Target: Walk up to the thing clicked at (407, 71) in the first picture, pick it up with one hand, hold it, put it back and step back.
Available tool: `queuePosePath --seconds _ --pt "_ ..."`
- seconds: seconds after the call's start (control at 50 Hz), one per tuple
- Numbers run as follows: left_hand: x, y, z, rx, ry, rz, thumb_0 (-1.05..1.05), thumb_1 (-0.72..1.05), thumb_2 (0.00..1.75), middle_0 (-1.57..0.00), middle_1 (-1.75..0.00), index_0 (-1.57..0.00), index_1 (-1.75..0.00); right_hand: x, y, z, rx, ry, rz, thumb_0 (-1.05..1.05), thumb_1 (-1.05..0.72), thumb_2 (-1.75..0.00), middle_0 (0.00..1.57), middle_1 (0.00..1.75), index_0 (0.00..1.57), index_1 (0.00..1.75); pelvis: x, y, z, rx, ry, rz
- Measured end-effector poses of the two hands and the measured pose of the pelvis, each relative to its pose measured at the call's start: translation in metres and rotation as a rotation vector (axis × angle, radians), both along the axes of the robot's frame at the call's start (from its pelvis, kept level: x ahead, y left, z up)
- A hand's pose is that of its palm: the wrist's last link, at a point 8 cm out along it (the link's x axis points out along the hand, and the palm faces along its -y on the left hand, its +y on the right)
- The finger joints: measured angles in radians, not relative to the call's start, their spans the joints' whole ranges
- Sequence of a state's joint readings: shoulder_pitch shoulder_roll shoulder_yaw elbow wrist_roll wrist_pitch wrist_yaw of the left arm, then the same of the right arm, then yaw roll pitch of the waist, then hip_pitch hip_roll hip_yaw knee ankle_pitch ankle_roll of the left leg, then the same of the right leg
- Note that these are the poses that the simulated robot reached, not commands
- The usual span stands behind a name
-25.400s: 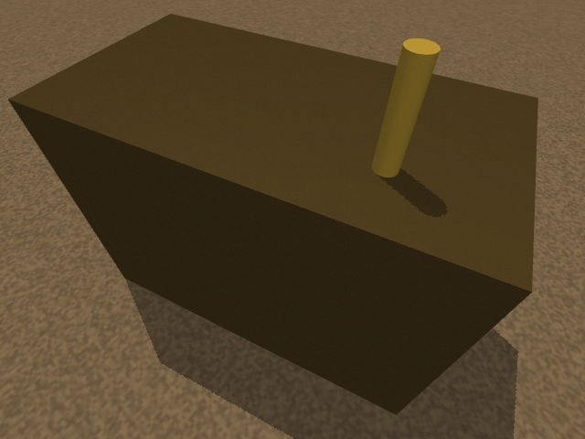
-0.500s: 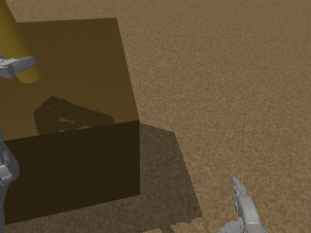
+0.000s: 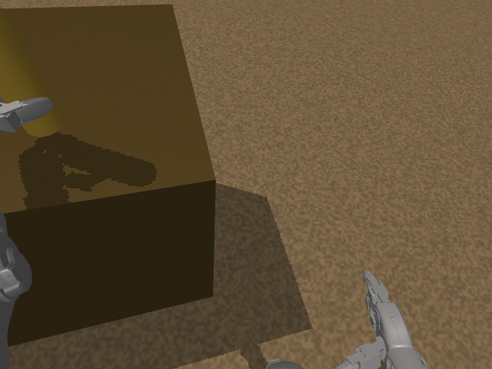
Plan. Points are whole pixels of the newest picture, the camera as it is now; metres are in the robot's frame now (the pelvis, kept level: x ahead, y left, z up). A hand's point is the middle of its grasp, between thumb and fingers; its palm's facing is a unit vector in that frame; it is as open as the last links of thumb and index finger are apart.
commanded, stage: lower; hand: left
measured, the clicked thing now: out of the picture +0.49 +0.25 +0.23
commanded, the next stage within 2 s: loosen in 0.90 s
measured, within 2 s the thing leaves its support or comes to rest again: rests again in 1.86 s
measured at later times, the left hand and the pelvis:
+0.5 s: hand (16, 101) +0.51 +0.28 +0.14, palm faces +0.27 -0.96 +0.01, open 9.4 cm; pelvis -0.01 +0.00 -0.02, yaw +0 degrees
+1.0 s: hand (25, 107) +0.51 +0.27 +0.13, palm faces +0.26 -0.97 +0.01, open 9.4 cm; pelvis -0.01 +0.00 -0.02, yaw +0 degrees
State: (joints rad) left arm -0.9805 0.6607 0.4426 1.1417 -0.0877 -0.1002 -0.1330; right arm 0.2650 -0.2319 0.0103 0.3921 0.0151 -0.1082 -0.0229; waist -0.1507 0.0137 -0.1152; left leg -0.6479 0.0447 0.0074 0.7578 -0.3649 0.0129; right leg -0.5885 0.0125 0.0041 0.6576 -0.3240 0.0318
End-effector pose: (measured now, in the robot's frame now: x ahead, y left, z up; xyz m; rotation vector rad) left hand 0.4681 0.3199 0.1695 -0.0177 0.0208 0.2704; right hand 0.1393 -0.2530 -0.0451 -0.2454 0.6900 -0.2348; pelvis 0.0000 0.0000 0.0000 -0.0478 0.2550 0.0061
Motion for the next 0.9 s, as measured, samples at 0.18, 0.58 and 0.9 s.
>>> queuePosePath --seconds 0.18,0.58,0.9 --pt "0.000 0.004 -0.008 0.001 -0.002 0.014 -0.01 -0.61 0.92 -0.99 -1.38 -1.01 -1.38 -0.006 0.000 -0.003 -0.008 -0.002 0.006 -0.01 0.52 -0.05 0.05 0.06 0.06 0.05 -0.006 -0.001 -0.007 -0.001 0.020 -0.002" --pt "0.004 0.005 -0.031 -0.001 0.000 0.002 -0.01 -0.61 0.90 -1.00 -1.37 -1.02 -1.37 -0.013 0.002 -0.005 -0.030 0.002 0.008 -0.01 0.52 -0.05 0.05 0.06 0.06 0.05 -0.013 0.000 -0.019 -0.009 0.053 -0.005" --pt "0.006 0.002 -0.044 0.001 0.000 -0.002 -0.01 -0.61 0.90 -1.00 -1.37 -1.02 -1.36 -0.013 0.006 -0.007 -0.024 0.003 0.011 -0.01 0.51 -0.05 0.05 0.06 0.06 0.05 -0.011 0.002 -0.023 -0.012 0.065 -0.007"
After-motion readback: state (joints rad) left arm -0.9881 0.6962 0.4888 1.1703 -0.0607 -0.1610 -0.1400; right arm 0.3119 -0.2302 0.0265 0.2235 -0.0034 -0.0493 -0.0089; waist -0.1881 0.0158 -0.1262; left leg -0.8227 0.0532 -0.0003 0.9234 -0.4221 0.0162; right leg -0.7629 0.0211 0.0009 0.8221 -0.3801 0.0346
